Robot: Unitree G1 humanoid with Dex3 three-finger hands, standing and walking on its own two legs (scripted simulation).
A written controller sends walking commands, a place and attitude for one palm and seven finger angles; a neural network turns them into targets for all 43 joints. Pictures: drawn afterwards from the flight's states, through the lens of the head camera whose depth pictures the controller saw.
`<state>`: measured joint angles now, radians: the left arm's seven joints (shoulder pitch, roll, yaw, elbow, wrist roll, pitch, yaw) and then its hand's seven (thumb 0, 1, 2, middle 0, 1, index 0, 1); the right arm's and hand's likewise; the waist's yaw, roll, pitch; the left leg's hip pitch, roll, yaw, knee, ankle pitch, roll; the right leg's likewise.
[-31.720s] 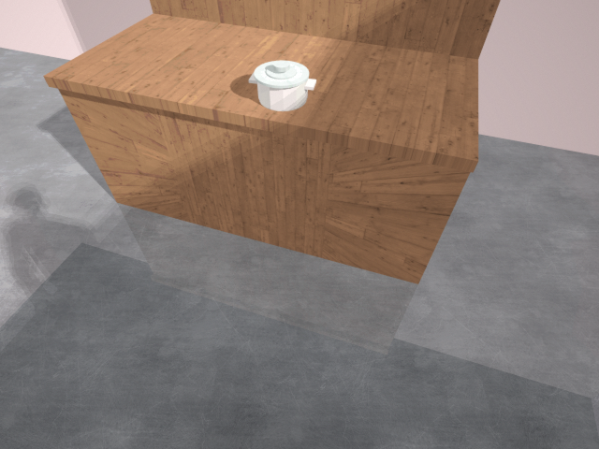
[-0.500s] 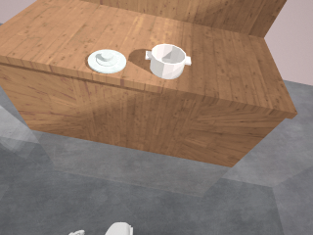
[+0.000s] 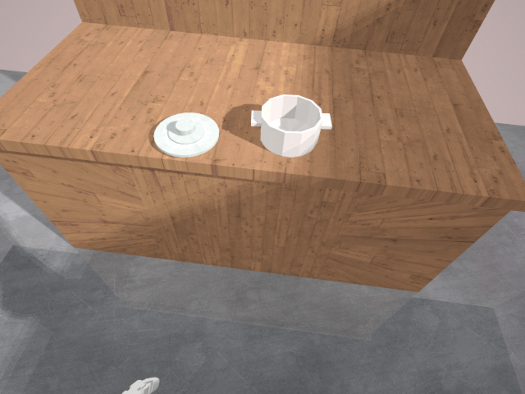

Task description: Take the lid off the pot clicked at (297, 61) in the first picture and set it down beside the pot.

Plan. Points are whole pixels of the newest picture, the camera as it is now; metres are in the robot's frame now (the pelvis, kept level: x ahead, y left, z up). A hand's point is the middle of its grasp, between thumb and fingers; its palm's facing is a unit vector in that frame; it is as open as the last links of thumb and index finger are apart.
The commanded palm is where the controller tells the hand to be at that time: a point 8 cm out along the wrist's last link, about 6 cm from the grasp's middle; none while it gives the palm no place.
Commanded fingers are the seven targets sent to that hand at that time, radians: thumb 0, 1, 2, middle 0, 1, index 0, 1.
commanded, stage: stop stepping back and stand still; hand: left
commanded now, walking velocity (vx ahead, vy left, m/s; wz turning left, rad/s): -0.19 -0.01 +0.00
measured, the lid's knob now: (185, 126) +0.74 +0.21 -0.08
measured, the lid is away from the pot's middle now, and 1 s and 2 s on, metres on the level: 0.27 0.27 0.27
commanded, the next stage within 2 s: let the arm hang, fingers relaxed in 0.12 s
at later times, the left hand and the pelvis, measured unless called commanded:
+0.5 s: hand out of the picture +0.03 +0.17 -0.18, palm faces +0.02 -0.98 -0.18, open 7.3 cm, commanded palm none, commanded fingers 0.00 0.90 0.90 -0.20 -0.30 -0.20 -0.30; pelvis -0.01 +0.00 +0.01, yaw -1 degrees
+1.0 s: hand out of the picture +0.04 +0.18 -0.18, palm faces +0.01 -0.98 -0.18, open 7.3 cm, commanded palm none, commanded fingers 0.00 0.90 0.90 -0.20 -0.30 -0.20 -0.30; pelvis +0.02 +0.01 +0.00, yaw -1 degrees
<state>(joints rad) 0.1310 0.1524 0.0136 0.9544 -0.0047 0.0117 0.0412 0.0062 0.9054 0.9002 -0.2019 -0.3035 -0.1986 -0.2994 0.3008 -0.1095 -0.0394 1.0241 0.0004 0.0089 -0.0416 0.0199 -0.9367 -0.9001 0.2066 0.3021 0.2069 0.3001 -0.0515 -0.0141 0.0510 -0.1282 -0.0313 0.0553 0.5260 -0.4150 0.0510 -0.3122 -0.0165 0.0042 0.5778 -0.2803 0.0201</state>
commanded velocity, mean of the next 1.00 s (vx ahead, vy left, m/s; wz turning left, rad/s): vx -0.01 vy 0.00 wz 0.00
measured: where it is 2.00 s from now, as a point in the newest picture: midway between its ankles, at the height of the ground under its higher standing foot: outside the picture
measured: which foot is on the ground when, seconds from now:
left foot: down 0.00-1.00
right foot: down 0.00-1.00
